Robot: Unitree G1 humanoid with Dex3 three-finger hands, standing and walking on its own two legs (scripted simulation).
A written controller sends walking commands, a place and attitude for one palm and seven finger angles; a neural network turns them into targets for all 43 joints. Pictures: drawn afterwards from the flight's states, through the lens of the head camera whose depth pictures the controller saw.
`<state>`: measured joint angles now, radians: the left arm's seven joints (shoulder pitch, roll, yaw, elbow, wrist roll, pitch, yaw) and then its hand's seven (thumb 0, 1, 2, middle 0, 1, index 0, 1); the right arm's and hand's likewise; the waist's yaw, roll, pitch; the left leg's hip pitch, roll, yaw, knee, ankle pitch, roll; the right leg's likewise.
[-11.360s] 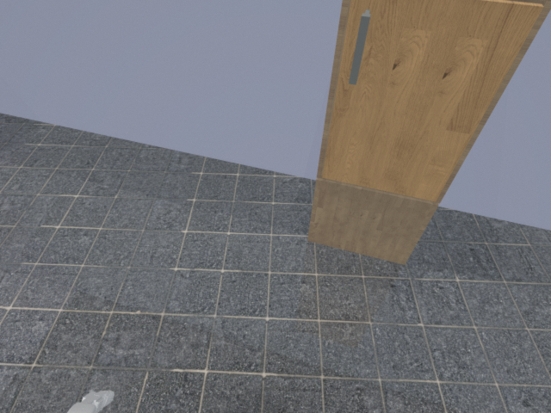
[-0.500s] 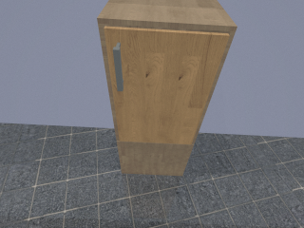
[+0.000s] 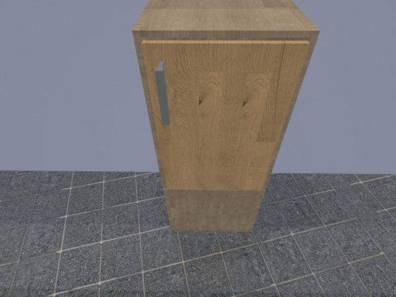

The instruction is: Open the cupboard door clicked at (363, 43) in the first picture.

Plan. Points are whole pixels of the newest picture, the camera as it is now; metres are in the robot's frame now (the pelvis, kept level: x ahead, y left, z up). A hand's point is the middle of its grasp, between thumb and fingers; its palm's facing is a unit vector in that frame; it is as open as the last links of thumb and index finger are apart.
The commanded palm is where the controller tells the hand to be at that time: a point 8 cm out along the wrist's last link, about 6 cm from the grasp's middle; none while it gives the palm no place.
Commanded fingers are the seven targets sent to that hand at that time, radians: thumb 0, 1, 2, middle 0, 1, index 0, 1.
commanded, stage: look again from close up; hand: left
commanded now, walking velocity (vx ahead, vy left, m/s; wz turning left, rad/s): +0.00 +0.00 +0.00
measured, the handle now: (163, 94) +0.57 +0.12 +0.13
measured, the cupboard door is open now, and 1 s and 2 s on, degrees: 0 0 0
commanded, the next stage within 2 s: shuffle to correct the standing spot in 0.18 s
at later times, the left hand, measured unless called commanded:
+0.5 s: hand out of the picture -0.01 +0.16 -0.18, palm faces -0.04 -0.99 -0.16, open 7.4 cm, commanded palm none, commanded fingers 0.00 0.90 0.90 -0.20 -0.30 -0.20 -0.30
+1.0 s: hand out of the picture +0.02 +0.07 -0.18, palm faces +0.03 -0.99 -0.14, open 7.3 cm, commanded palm none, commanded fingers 0.00 0.90 0.90 -0.20 -0.30 -0.20 -0.30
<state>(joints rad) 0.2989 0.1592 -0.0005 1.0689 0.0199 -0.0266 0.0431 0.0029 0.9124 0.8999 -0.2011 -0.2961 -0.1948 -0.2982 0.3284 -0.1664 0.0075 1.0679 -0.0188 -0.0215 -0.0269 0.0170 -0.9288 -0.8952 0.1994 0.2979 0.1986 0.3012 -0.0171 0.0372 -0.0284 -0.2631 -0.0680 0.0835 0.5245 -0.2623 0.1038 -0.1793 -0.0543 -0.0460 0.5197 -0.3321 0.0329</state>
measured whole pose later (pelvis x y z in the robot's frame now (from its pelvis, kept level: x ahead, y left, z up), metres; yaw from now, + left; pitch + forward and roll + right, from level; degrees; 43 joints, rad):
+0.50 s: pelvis +0.00 -0.01 +0.00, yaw -2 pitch +0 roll +0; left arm 0.32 0.17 0.00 1.07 0.03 0.03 0.02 0.00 0.91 0.90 -0.20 -0.30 -0.19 -0.30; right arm 0.25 -0.15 0.00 1.07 -0.02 -0.02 -0.04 0.00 -0.90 -0.90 0.20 0.30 0.20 0.30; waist -0.01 -0.05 0.00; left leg -0.23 -0.06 0.11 0.45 -0.23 0.10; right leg -0.23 -0.04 -0.02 0.62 -0.41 0.00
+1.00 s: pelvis +0.03 -0.09 +0.00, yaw -1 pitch +1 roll -1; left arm 0.33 0.13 0.01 1.05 0.03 -0.02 0.03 0.01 0.92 0.90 -0.20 -0.30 -0.20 -0.30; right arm 0.27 -0.15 -0.02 1.06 -0.01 0.01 -0.02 0.00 -0.91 -0.90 0.20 0.30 0.20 0.30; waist 0.01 -0.02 0.02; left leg -0.34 0.02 0.07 0.66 -0.35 -0.01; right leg -0.21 0.00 -0.11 0.49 -0.29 -0.04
